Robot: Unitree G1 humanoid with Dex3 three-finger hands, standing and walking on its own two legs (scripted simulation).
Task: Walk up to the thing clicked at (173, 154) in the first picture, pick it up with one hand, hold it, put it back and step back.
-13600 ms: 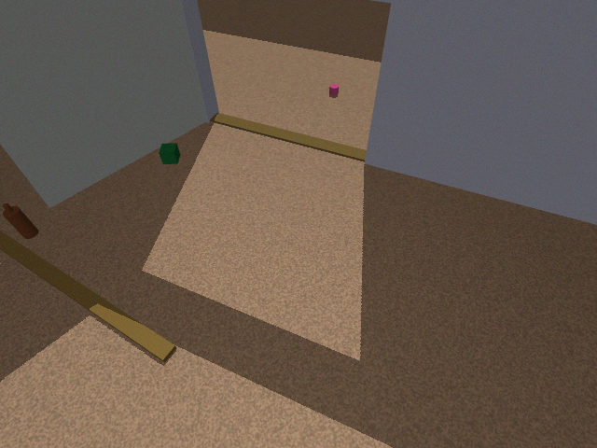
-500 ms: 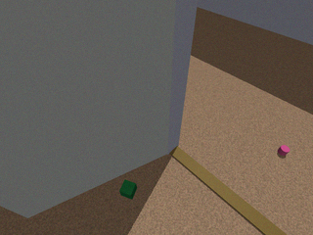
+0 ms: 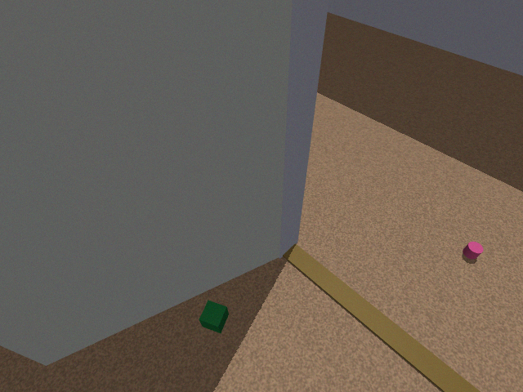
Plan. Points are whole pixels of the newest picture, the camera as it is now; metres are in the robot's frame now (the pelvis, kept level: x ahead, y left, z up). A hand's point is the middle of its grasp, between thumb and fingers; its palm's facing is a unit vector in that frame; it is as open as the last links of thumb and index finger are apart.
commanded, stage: stand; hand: left
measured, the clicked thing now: (214, 316) +0.48 +0.22 -0.74
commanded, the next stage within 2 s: walk up in 0.08 s
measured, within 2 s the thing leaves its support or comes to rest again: neither
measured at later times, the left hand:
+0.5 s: hand out of the picture +0.09 +0.31 -0.18, palm faces -0.02 -0.95 -0.32, open 7.3 cm
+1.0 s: hand (141, 343) +0.22 +0.25 -0.15, palm faces -0.04 -0.94 -0.34, open 7.3 cm
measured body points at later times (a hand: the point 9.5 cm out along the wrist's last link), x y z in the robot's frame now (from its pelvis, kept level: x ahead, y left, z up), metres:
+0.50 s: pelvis +0.05 +0.04 -0.01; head +0.07 +0.07 +0.44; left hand +0.09 +0.35 -0.15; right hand +0.11 -0.27 -0.11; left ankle +0.05 +0.14 -0.75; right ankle +0.03 -0.10 -0.71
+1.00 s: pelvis +0.09 +0.01 +0.00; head +0.11 +0.00 +0.44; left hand +0.22 +0.30 -0.12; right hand +0.17 -0.30 -0.14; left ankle +0.05 +0.14 -0.75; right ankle +0.10 -0.11 -0.75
